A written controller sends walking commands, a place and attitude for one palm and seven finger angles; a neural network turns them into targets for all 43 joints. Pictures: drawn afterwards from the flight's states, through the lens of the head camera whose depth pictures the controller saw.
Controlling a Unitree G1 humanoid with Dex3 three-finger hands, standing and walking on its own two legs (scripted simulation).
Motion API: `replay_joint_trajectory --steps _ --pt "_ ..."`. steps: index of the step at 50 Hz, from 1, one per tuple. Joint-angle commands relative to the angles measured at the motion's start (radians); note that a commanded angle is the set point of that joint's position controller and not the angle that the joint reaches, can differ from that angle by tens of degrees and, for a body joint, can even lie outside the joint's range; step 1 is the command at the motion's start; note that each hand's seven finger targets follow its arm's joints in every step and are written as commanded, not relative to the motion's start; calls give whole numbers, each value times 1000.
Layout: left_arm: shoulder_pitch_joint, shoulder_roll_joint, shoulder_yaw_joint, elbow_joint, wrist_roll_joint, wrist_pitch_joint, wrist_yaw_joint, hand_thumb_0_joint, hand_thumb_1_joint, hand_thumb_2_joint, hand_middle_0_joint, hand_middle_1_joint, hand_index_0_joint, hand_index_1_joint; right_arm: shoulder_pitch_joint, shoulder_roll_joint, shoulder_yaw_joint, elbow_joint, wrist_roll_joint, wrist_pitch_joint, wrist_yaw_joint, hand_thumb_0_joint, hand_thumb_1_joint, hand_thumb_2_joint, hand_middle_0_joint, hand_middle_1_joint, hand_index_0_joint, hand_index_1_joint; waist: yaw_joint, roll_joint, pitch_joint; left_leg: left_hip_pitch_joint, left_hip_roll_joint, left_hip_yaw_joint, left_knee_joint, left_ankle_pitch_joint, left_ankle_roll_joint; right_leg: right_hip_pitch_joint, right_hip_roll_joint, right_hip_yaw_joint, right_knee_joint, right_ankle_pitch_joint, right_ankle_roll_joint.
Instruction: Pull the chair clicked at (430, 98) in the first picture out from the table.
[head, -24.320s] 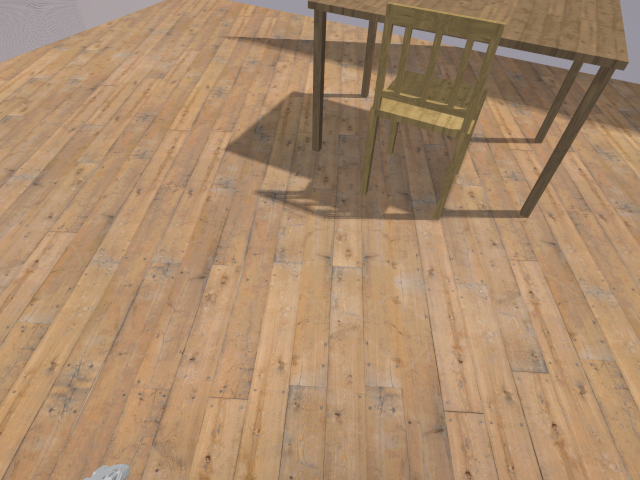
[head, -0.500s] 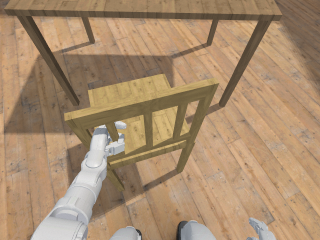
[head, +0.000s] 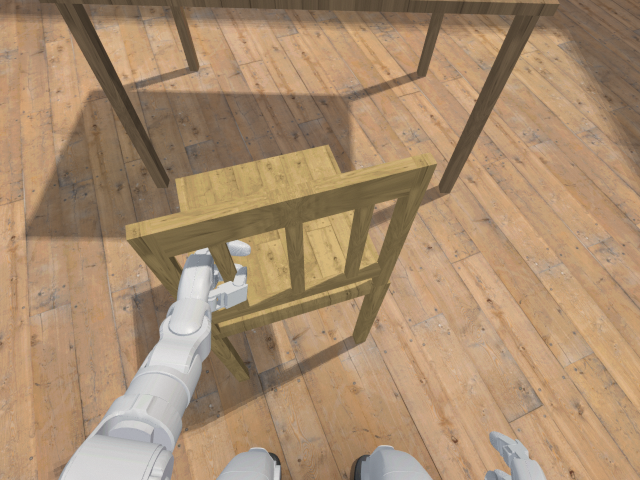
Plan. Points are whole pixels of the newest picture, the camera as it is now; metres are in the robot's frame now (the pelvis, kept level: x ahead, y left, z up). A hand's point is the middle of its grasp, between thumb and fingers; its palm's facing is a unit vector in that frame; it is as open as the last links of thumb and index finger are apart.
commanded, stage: step backward, pulling the chair out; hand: left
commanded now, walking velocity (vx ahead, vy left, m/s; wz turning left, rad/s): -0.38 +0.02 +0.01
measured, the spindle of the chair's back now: (296, 259) +0.43 +0.05 -0.10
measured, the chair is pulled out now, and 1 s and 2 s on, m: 0.45 0.58 0.58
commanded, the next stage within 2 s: stop walking, hand still on the chair in 0.26 s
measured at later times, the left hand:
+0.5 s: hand (230, 357) +0.26 +0.13 -0.06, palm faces +0.04 -0.99 -0.15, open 5.7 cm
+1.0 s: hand (228, 379) +0.23 +0.12 -0.05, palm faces +0.05 -0.99 -0.15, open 5.4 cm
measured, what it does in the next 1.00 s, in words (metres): steps on the spot: right foot, then left foot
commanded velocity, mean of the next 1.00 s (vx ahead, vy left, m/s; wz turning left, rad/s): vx -0.04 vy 0.01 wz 0.01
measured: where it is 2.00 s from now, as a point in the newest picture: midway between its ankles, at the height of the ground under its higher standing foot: outside the picture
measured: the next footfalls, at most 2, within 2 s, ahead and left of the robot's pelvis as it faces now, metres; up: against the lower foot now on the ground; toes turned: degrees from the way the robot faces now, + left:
right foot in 0.04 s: +0.04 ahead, -0.14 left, +0.00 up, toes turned -4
left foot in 0.28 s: -0.01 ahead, +0.14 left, +0.00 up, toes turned -2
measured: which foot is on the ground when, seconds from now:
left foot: down 0.00-0.10, up 0.12-0.26, down 0.28-1.00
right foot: up 0.00-0.02, down 0.04-1.00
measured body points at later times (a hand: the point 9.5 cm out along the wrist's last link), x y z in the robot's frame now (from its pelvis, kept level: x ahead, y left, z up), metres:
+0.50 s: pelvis -0.09 -0.01 +0.00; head -0.02 -0.01 +0.44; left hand +0.25 +0.18 -0.04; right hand +0.02 -0.25 -0.13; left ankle -0.05 +0.14 -0.73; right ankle +0.00 -0.13 -0.73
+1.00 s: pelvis -0.04 +0.00 +0.01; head -0.02 -0.01 +0.46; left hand +0.23 +0.18 -0.04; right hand +0.08 -0.24 -0.11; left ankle -0.05 +0.14 -0.73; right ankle +0.00 -0.13 -0.73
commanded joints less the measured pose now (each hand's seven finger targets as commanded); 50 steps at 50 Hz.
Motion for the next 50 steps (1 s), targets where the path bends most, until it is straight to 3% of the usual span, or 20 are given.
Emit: replay_joint_trajectory --steps 1,3,5,7,9,12,13,15,17,19,21,23,25,28,30,35,38,39,45,50 --pt "-216 76 -13 -176 38 -86 -18 0 900 900 -500 -1450 -500 -1450 65 -156 -55 -65 9 -42 19 0 -900 -900 200 300 200 300 9 186 -460 340 220 -159 -1 786 94 176 -18 21 -208 221 -11" --pt "-250 126 2 -155 54 -103 -17 0 900 900 -500 -1450 -500 -1450 53 -140 -47 -68 15 -47 9 0 -900 -900 200 300 200 300 -2 60 -486 188 143 -60 58 521 27 348 -132 98 -242 672 -38" --pt "-236 215 72 -88 45 -88 -5 0 900 900 -500 -1450 -500 -1450 39 -155 -61 -66 32 -43 -16 0 -900 -900 200 300 200 300 11 -157 -514 12 24 -21 217 -106 -27 444 -301 215 -194 1003 -129" --pt "-246 177 50 -65 42 -73 -14 0 900 900 -500 -1450 -500 -1450 -15 -141 -45 -82 33 -39 -21 0 -900 -900 200 300 200 300 39 -121 -473 -33 19 -87 314 -230 -14 368 -352 205 -199 843 -150" --pt "-222 182 59 -58 41 -59 -9 0 900 900 -500 -1450 -500 -1450 -9 -141 -25 -58 24 -42 -24 0 -900 -900 200 300 200 300 26 -44 -446 15 32 -82 173 -170 -13 337 -321 159 -177 761 -138" --pt "-213 145 36 -66 23 -53 -7 0 900 900 -500 -1450 -500 -1450 19 -138 -23 -58 29 -39 -36 0 -900 -900 200 300 200 300 13 -125 -470 127 49 -33 -76 76 -4 337 -233 94 -108 647 -70" --pt "-222 128 20 -79 18 -49 -7 0 900 900 -500 -1450 -500 -1450 23 -156 -30 -63 28 -39 -39 0 -900 -900 200 300 200 300 15 -84 -462 167 103 -76 -136 275 22 290 -179 58 -84 542 -35" --pt "-224 82 -3 -83 16 -47 -12 0 900 900 -500 -1450 -500 -1450 41 -174 -42 -79 20 -21 -28 0 -900 -900 200 300 200 300 27 67 -417 198 214 -181 -150 467 97 194 -46 16 -42 271 15" --pt "-275 46 -34 -148 22 -57 -24 0 900 900 -500 -1450 -500 -1450 13 -139 -27 -92 9 -25 -17 0 -900 -900 200 300 200 300 21 202 -417 189 235 -201 -143 548 121 184 -33 8 -5 144 11" --pt "-363 116 3 -327 24 -68 -18 0 900 900 -500 -1450 -500 -1450 9 -137 -30 -109 13 -35 -10 0 -900 -900 200 300 200 300 29 253 -412 164 252 -202 -157 457 134 195 -21 17 -5 -27 3" --pt "-289 103 4 -285 26 -53 -10 0 900 900 -500 -1450 -500 -1450 18 -139 -31 -114 26 -46 -9 0 -900 -900 200 300 200 300 36 220 -408 120 207 -156 -126 272 115 258 -20 19 -98 34 -1" --pt "-238 118 12 -262 25 -31 -12 0 900 900 -500 -1450 -500 -1450 37 -142 -32 -118 34 -53 -8 0 -900 -900 200 300 200 300 23 106 -435 111 135 -70 -95 72 68 320 -42 44 -181 72 2" --pt "-219 147 24 -236 33 -21 -5 0 900 900 -500 -1450 -500 -1450 35 -132 -29 -116 38 -60 -11 0 -900 -900 200 300 200 300 13 6 -396 83 50 -11 -77 -201 38 243 -103 125 -269 -132 -22" --pt "-194 166 34 -215 41 -22 6 0 900 900 -500 -1450 -500 -1450 31 -115 -19 -87 26 -65 -16 0 -900 -900 200 300 200 300 9 -76 -356 179 -22 39 40 -235 29 54 -167 169 -392 -404 -41" --pt "-161 172 44 -229 42 -28 9 0 900 900 -500 -1450 -500 -1450 34 -116 -15 -64 18 -75 -19 0 -900 -900 200 300 200 300 4 -54 -343 204 -23 25 15 -183 35 61 -172 148 -380 -334 -46" --pt "-73 138 45 -271 43 -52 6 0 900 900 -500 -1450 -500 -1450 -3 -112 -11 -69 15 -97 -20 0 -900 -900 200 300 200 300 28 32 -280 101 44 -90 -188 -147 68 196 -88 79 -275 -152 -6" --pt "-34 96 14 -264 44 -52 1 0 900 900 -500 -1450 -500 -1450 -7 -103 -11 -75 19 -96 -20 0 -900 -900 200 300 200 300 30 -31 -241 94 41 -67 -184 -99 62 202 -92 98 -304 -121 -10" --pt "-25 112 20 -273 42 -53 2 0 900 900 -500 -1450 -500 -1450 -5 -111 -16 -64 21 -100 -21 0 -900 -900 200 300 200 300 26 3 -228 120 40 -55 -187 -47 58 195 -91 93 -307 -66 -14" --pt "82 88 4 -341 52 -55 7 0 900 900 -500 -1450 -500 -1450 -7 -115 -26 -75 16 -114 -16 0 -900 -900 200 300 200 300 32 23 -346 222 72 -48 -168 316 41 318 -77 41 -198 374 -18" --pt "146 70 -17 -366 52 -42 5 0 900 900 -500 -1450 -500 -1450 -21 -112 -26 -84 13 -106 -14 0 -900 -900 200 300 200 300 32 -6 -343 242 67 -33 -169 325 31 312 -80 39 -206 421 -16"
